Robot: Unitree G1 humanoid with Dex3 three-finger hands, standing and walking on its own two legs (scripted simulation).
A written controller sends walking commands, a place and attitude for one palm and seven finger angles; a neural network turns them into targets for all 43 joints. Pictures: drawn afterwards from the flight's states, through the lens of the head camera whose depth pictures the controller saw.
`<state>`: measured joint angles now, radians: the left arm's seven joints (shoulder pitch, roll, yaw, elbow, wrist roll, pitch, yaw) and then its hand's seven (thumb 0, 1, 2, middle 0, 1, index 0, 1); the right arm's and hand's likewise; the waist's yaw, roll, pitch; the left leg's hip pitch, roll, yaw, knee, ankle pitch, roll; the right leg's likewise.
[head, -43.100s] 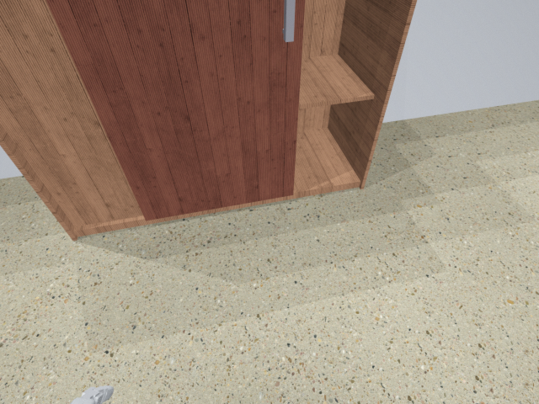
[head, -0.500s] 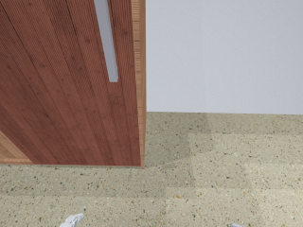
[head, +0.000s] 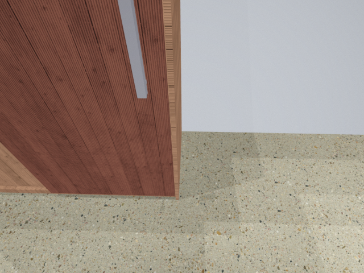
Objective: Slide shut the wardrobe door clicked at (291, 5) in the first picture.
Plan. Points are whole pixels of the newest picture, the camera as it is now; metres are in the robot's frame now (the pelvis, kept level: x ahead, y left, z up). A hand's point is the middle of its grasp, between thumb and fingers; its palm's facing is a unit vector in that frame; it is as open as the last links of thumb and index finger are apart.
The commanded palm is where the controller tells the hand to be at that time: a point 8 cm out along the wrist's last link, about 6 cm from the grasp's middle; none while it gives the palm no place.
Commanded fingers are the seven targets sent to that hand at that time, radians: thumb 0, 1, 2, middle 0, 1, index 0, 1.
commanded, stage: let the arm hang, fingers relaxed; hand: left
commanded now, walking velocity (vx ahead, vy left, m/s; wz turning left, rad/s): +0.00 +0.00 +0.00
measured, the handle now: (136, 47) +0.60 +0.16 +0.20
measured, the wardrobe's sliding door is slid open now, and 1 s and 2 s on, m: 0.00 0.00 0.00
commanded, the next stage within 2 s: look to check the result in 0.36 s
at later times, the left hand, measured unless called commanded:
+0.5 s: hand out of the picture +0.03 +0.15 -0.17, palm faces +0.03 -0.98 -0.18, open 7.3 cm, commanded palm none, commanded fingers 0.00 0.90 0.90 -0.20 -0.30 -0.20 -0.30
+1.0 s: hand out of the picture +0.05 +0.15 -0.17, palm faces +0.03 -0.98 -0.19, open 7.3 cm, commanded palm none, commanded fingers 0.00 0.90 0.90 -0.20 -0.30 -0.20 -0.30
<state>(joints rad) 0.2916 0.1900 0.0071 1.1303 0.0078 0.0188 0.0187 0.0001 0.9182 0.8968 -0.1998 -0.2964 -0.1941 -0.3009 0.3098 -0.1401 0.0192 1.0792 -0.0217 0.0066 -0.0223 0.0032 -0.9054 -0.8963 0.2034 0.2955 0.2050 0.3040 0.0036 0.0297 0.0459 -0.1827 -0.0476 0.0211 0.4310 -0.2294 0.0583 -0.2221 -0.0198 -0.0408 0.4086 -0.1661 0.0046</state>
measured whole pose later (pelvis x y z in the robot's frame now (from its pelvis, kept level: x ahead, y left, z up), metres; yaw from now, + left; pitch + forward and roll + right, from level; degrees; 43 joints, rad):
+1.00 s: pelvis +0.04 -0.02 +0.00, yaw +0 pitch -1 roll +0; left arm 0.24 0.14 0.01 1.16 0.00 0.00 0.03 0.00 0.92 0.90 -0.20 -0.30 -0.20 -0.30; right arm 0.27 -0.14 0.01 1.14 -0.02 -0.01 -0.04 0.00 -0.91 -0.90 0.20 0.30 0.20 0.30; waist 0.00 0.01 0.05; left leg -0.10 -0.01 0.01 0.38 -0.26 0.02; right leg -0.15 0.01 -0.05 0.38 -0.22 -0.03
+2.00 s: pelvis +0.04 -0.03 +0.00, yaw +0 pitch -1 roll +0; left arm 0.19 0.19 0.02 1.15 0.00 -0.01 0.02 0.00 0.91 0.90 -0.20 -0.30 -0.20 -0.30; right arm 0.22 -0.19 0.00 1.14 -0.02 -0.01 -0.04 0.00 -0.90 -0.90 0.20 0.30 0.20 0.30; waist 0.00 0.02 0.06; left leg -0.07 -0.01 0.01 0.34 -0.24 0.01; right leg -0.13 0.02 -0.05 0.35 -0.20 -0.04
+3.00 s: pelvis +0.04 -0.04 +0.01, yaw +0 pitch -1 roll +0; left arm 0.10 0.28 0.03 1.13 0.00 -0.01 0.00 0.00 0.91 0.90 -0.20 -0.30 -0.20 -0.30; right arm 0.14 -0.30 0.00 1.13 -0.02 0.00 -0.02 0.00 -0.90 -0.90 0.20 0.30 0.21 0.30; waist -0.01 0.02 0.06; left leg -0.05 0.01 0.00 0.29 -0.22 -0.01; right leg -0.10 0.04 -0.06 0.30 -0.18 -0.06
